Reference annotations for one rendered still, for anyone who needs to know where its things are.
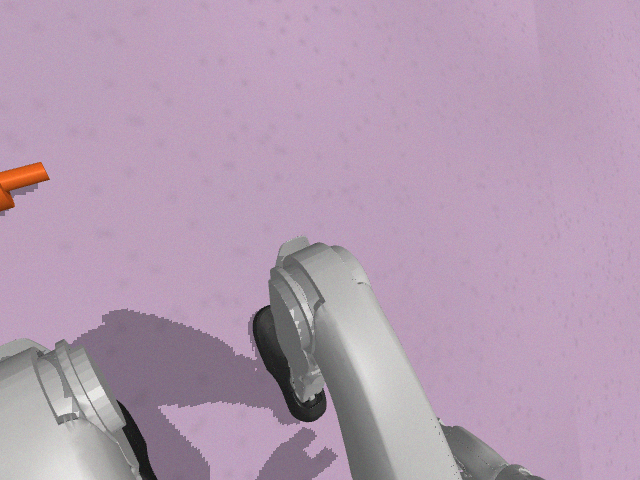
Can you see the bottle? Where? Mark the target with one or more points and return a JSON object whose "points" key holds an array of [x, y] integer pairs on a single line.
{"points": [[18, 178]]}

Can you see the left robot foot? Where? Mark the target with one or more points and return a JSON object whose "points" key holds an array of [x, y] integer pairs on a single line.
{"points": [[138, 445]]}

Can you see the right robot foot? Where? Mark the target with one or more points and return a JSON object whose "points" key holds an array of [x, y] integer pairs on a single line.
{"points": [[276, 363]]}

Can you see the right robot hand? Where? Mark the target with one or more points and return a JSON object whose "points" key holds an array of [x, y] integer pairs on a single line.
{"points": [[478, 460]]}

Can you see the right robot arm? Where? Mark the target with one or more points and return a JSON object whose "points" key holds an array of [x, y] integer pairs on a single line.
{"points": [[516, 472]]}

